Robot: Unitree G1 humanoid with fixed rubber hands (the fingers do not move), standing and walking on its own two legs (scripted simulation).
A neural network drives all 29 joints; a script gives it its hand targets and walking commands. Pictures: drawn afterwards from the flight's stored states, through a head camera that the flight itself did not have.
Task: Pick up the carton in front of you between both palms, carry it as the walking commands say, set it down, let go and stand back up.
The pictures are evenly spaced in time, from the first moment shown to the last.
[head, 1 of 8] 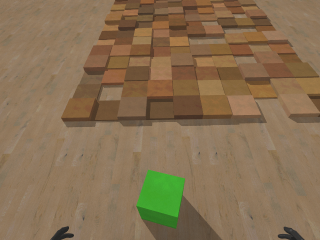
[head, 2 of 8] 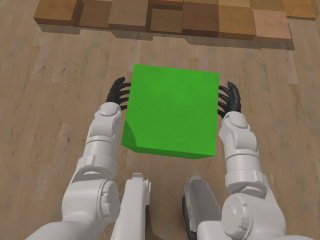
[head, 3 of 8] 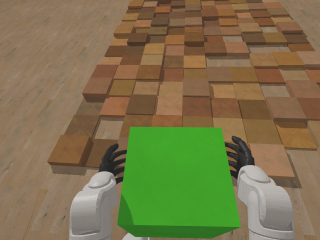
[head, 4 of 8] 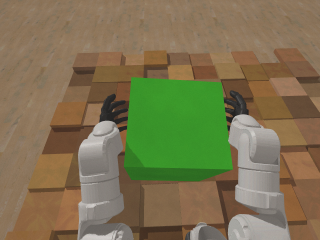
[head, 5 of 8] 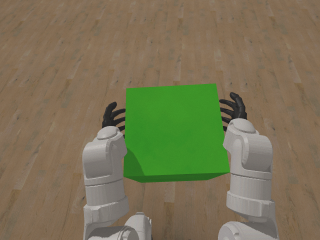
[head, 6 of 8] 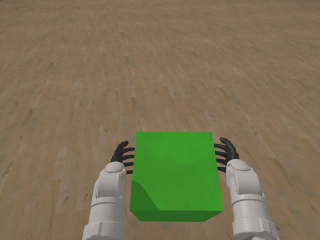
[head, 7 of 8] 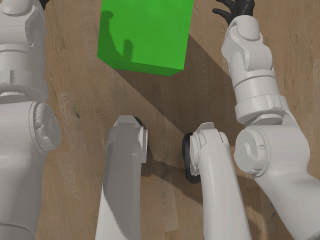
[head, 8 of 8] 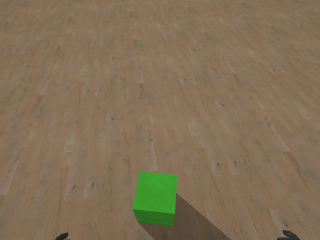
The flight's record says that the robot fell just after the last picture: no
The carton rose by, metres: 0.77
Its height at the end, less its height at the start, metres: +0.00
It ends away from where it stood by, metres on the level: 6.16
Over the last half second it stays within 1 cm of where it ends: yes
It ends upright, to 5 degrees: yes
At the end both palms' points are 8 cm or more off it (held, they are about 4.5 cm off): yes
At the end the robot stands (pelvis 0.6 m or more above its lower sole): yes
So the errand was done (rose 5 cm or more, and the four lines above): yes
